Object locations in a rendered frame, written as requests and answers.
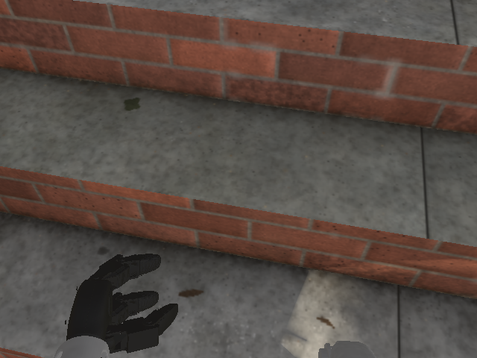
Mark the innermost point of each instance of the robot left forearm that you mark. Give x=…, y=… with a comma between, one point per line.
x=83, y=347

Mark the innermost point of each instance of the robot left hand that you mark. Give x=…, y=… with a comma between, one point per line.
x=97, y=312

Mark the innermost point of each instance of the right robot thigh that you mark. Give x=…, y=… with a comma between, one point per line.
x=346, y=349

